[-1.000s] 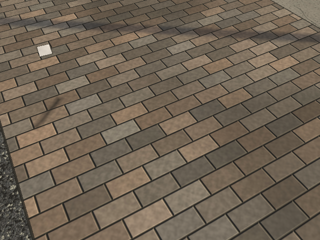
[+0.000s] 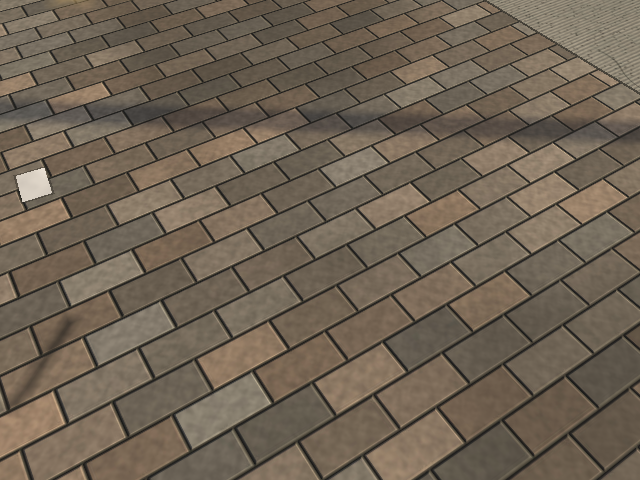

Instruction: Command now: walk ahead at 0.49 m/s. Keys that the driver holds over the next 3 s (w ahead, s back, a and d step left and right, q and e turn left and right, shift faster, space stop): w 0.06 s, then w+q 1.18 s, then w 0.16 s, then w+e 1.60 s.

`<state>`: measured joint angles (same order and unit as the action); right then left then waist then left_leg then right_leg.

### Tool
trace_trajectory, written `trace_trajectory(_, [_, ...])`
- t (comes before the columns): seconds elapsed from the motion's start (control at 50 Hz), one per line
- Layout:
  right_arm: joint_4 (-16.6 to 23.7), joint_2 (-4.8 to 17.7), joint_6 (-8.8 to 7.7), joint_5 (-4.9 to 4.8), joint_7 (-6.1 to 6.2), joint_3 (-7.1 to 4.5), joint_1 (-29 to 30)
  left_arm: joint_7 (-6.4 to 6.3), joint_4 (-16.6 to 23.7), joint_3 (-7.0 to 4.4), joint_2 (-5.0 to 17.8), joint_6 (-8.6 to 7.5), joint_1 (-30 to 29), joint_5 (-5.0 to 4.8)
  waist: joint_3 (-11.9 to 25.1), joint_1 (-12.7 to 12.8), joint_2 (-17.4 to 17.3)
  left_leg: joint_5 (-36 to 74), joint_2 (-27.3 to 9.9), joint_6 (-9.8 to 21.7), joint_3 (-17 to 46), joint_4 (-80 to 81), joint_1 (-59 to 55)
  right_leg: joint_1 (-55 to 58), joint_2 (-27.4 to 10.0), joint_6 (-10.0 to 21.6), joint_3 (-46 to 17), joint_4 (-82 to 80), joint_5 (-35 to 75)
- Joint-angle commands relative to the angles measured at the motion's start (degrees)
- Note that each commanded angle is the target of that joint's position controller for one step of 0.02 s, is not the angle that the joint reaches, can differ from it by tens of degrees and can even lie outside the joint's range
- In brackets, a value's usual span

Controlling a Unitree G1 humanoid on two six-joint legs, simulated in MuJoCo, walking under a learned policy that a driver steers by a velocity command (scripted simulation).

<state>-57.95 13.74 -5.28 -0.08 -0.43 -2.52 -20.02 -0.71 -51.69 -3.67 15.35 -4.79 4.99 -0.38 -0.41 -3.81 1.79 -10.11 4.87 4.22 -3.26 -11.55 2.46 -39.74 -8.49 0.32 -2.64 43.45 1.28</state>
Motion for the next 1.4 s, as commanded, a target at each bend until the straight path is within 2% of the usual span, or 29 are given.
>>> trace_trajectory(0.02, [2.6, 9.3, -0.52, -0.60, 0.73, -1.66, -0.3, 0.83, 3.9, 0.36, 1.6, -0.78, -6.0, -0.30, -3.9, 0.1, -3.8, 8.4, -14.8, 7.3, 7.0, 6.4, 5.1, 3.6, 2.1, -0.5, 2.5, -8.2, 6.5])
trace_trajectory(0.12, [0.7, 9.9, 1.22, -1.08, 1.00, -2.15, -4.6, 2.51, 7.1, 0.47, 3.3, -1.62, -11.4, -0.74, -4.9, 0.0, -4.4, 13.6, -19.1, 6.7, 9.9, 0.2, -5.2, 2.9, 3.9, 1.2, 1.3, -15.2, -0.6])
trace_trajectory(0.18, [2.1, 10.6, 1.99, -0.96, 1.07, -2.37, -1.5, 2.32, 4.0, -1.83, 8.2, -2.34, 1.7, -0.75, 3.2, 7.7, -6.2, 30.9, -16.6, 4.2, 9.1, -14.1, -3.8, 22.9, 7.4, 4.0, 3.7, -17.9, -4.5])
trace_trajectory(0.2, [3.6, 8.4, 1.92, -0.25, 1.00, -1.41, -0.9, 1.74, 1.4, -3.16, 11.9, -2.46, 13.1, 0.13, 12.1, 12.1, -4.5, 24.3, -13.1, 2.3, 7.0, -28.9, 5.8, 41.3, 1.5, 7.1, -1.6, -14.2, -3.6])
trace_trajectory(0.22, [4.6, 0.9, 0.87, -0.19, 0.50, 0.64, -7.9, 1.39, -0.2, -4.73, 17.8, -1.87, 20.5, 0.89, 22.3, 10.3, 9.1, -1.2, -3.6, -2.5, 2.4, -51.7, 29.7, 65.6, -14.2, 15.6, -26.0, -16.5, -11.7])
trace_trajectory(0.24, [3.7, 3.6, -0.19, -1.47, 0.44, 0.12, -7.3, 1.45, -0.2, -3.21, 12.5, -1.59, 20.8, 0.71, 25.6, 11.2, 11.5, -23.1, -2.8, -2.3, 10.3, -60.8, 36.3, 65.7, -16.8, 16.9, -38.2, -24.4, -17.8])
trace_trajectory(0.26, [5.1, 8.9, -0.58, -3.02, 0.56, -1.51, -2.0, 1.26, 0.5, -2.00, 8.8, -1.64, 15.5, 0.36, 15.3, 10.5, 8.1, -19.9, -6.1, -1.5, 10.9, -64.2, 40.9, 57.6, -14.6, 13.4, -29.0, -25.7, -19.5])
trace_trajectory(0.3, [6.1, 8.1, -0.13, -2.48, 1.27, -1.98, 2.6, 1.32, 1.7, -0.72, 4.6, -1.88, 7.0, 0.41, 4.9, 7.2, 3.2, -10.5, -11.1, -1.4, 8.8, -59.8, 38.3, 40.9, -10.3, 10.1, -15.0, -30.0, -13.9])
trace_trajectory(0.38, [6.8, 3.6, 2.94, -2.05, 1.17, -2.33, 0.9, 1.33, 0.6, -0.81, 4.0, -2.60, 3.9, 1.32, -0.1, 2.9, 3.8, -3.7, -13.8, -1.9, 8.7, -54.9, 32.6, 29.3, -6.9, 9.4, -1.4, -35.9, -5.7])
trace_trajectory(0.52, [11.9, 2.9, 2.89, -1.03, -0.63, -2.07, 12.3, -0.63, -0.4, -1.88, 7.6, -1.95, 7.1, 1.15, -3.6, 5.1, 0.6, 13.0, -12.7, -2.7, 5.1, -34.4, 35.8, 32.6, -5.8, 8.8, 10.4, -37.8, 0.3])
trace_trajectory(0.62, [16.6, 3.0, 2.93, -1.10, -2.51, -1.57, 20.2, -0.90, -1.6, -2.75, 9.5, -0.05, 12.0, -0.21, -5.7, 7.3, -0.1, 8.4, -11.2, -0.6, 1.4, -26.6, 38.7, 43.4, -9.0, 7.9, 13.6, -33.5, 6.5])
trace_trajectory(0.68, [17.7, 5.8, 3.25, -1.28, -3.09, -2.88, 17.0, -1.11, -0.7, -3.47, 11.8, 1.22, 10.5, -0.85, -1.6, 3.7, 2.7, -0.1, -6.3, 2.5, -3.3, -26.0, 29.8, 46.4, -9.2, 6.1, 16.0, -22.9, 31.6])
trace_trajectory(0.72, [14.3, 11.1, 3.40, -1.75, -2.38, -5.99, 1.8, -1.21, 0.1, -3.33, 12.1, 2.01, 8.9, -1.06, 6.6, -4.8, 1.6, 1.6, -1.1, 6.2, -4.3, -21.1, 8.0, 39.9, -6.0, 3.2, 18.0, -1.4, 35.6])
trace_trajectory(0.74, [12.6, 17.0, 4.00, -1.76, -0.94, -7.91, -5.4, -1.10, 1.5, -2.14, 8.8, 1.46, 10.2, 0.73, 11.5, -6.1, -7.6, 2.0, -10.4, 9.8, 11.4, -19.8, -8.6, 24.1, -2.6, 0.3, 18.1, 17.6, 9.9])
trace_trajectory(0.76, [14.5, 20.7, 3.35, -1.66, -0.98, -7.96, -1.4, -0.40, 4.9, -0.15, 2.0, -0.67, 13.1, 1.05, 17.3, 0.9, -18.3, -9.1, -22.8, 21.3, 46.6, -9.3, -23.3, 1.2, 10.9, -2.8, 8.3, 36.5, -34.4])
trace_trajectory(0.78, [15.1, 15.9, 2.62, -0.98, -1.47, -6.29, -3.3, 0.56, 6.1, -0.87, 7.0, -3.23, 6.7, -1.32, 19.1, -3.2, -10.4, -10.5, -24.1, 19.9, 49.8, -3.6, -24.3, -5.2, 8.9, -1.1, -2.6, 39.5, -33.8])
trace_trajectory(0.8, [14.8, 12.8, 1.84, -0.64, -1.43, -5.49, -1.8, 0.98, 7.3, -1.04, 7.7, -4.31, 3.2, -2.85, 12.2, -2.8, -8.3, -6.5, -22.5, 17.4, 41.1, -4.1, -19.5, -8.7, 6.4, 0.5, -2.1, 37.4, -29.2])
trace_trajectory(0.82, [15.3, 10.7, 1.27, -0.91, -1.48, -4.91, 2.2, 0.62, 6.6, -0.97, 7.2, -4.65, 3.4, -1.88, 7.1, 0.2, -2.4, -0.1, -19.8, 15.1, 33.5, -4.5, -10.3, -6.0, 3.6, 1.0, -2.2, 31.7, -24.6])
trace_trajectory(0.86, [17.2, 7.8, 1.04, -0.32, -1.04, -3.84, 8.1, 0.22, 5.7, -1.95, 8.3, -3.39, 5.0, 0.16, 4.3, 4.1, -2.8, 8.7, -16.2, 13.1, 25.7, -3.0, 1.8, 2.4, 0.8, 0.3, -2.5, 23.8, -20.3])
trace_trajectory(0.94, [17.1, 10.8, 0.78, -0.77, 0.48, -4.51, 5.8, -0.03, 7.9, -1.48, 5.7, -1.33, 1.6, 1.34, 1.9, 4.4, -2.5, 16.2, -13.8, 13.1, 20.2, -0.5, 8.9, 3.9, 1.9, -3.2, -0.6, 11.6, -13.4])
trace_trajectory(1.04, [16.4, 11.2, 1.59, -1.14, 1.39, -4.68, 2.0, 0.85, 11.2, -0.33, 3.6, -1.76, -8.3, 0.61, -0.2, 0.4, -6.0, 8.5, -9.7, 8.6, 16.8, -1.5, 12.2, 9.0, 6.6, -3.8, 0.7, -9.4, 4.1])
trace_trajectory(1.14, [15.4, 10.5, 2.36, -1.43, 1.72, -4.57, -1.0, 1.99, 13.2, -1.01, 6.7, -2.88, -10.4, -0.13, 0.1, 0.0, -7.8, 5.5, -12.9, 7.3, 24.1, -8.3, 5.1, 11.0, 7.9, -1.9, -1.6, -16.1, 0.2])
trace_trajectory(1.2, [16.5, 9.3, 2.81, -1.09, 1.89, -4.10, 0.8, 1.84, 11.0, -2.44, 9.3, -3.86, -0.7, 0.19, 4.0, 5.4, -9.5, 12.3, -10.6, 4.9, 25.3, -17.7, 4.9, 24.4, 8.2, 1.5, -0.3, -19.4, -3.9])
trace_trajectory(1.22, [17.8, 6.4, 2.60, -0.47, 1.58, -2.93, 1.7, 1.45, 10.1, -3.28, 12.0, -4.08, 7.7, 1.28, 11.5, 9.4, -6.0, 9.0, -7.3, 2.8, 21.7, -31.4, 11.0, 38.9, 0.7, 5.1, -6.7, -17.3, -5.4])
trace_trajectory(1.24, [19.2, 2.6, 2.03, -1.64, 1.56, -1.82, -6.0, 1.19, 8.6, -4.62, 17.0, -3.37, 15.3, 2.17, 20.6, 7.6, 10.5, -13.0, 1.1, -1.9, 13.8, -51.7, 31.3, 60.8, -13.2, 14.3, -30.9, -20.2, -15.2])
trace_trajectory(1.26, [18.6, 6.6, 1.75, -2.40, 1.63, -2.01, -7.7, 1.70, 7.8, -3.78, 13.1, -2.97, 15.8, 0.54, 20.3, 7.4, 14.8, -23.7, -1.7, -2.6, 14.1, -61.2, 40.8, 61.9, -16.5, 16.1, -44.2, -25.5, -28.6])
trace_trajectory(1.28, [18.2, 10.7, 1.91, -2.37, 1.58, -3.07, -3.0, 1.67, 8.6, -2.52, 8.5, -2.59, 12.9, 0.03, 11.5, 8.7, 7.9, -18.9, -4.3, -2.8, 14.5, -64.3, 43.7, 54.6, -13.7, 13.5, -36.3, -26.9, -32.1])
trace_trajectory(1.32, [19.7, 9.8, 2.02, -0.90, 1.50, -3.02, 3.9, 1.76, 8.6, -1.41, 5.8, -1.68, 7.9, 0.93, 2.2, 7.2, 2.1, -11.9, -7.6, -2.8, 11.6, -60.6, 41.0, 39.6, -8.5, 11.2, -22.4, -28.9, -20.7])
trace_trajectory(1.4, [20.2, 5.7, 2.41, -1.04, 0.79, -2.31, 3.8, 1.88, 6.9, -1.18, 5.7, -2.34, 7.5, 0.65, 0.3, 4.1, 3.9, -8.3, -10.2, -2.7, 9.6, -50.5, 35.5, 31.4, -5.2, 12.1, -11.8, -33.6, -8.4])
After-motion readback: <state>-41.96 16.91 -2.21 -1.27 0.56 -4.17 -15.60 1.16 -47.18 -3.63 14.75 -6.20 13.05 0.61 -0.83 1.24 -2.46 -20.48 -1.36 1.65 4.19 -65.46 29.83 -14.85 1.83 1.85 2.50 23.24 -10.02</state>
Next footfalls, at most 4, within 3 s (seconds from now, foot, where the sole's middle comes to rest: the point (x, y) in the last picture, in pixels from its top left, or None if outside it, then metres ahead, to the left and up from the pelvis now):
0.20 right None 0.31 -0.16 -0.78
0.72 left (249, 465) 0.55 0.14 -0.78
1.22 right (268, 322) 0.90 0.10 -0.78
1.68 left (123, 325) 0.91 0.45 -0.78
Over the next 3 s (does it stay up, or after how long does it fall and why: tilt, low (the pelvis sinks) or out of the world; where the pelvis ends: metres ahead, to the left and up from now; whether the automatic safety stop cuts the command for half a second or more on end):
stays up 1.52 0.49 0.00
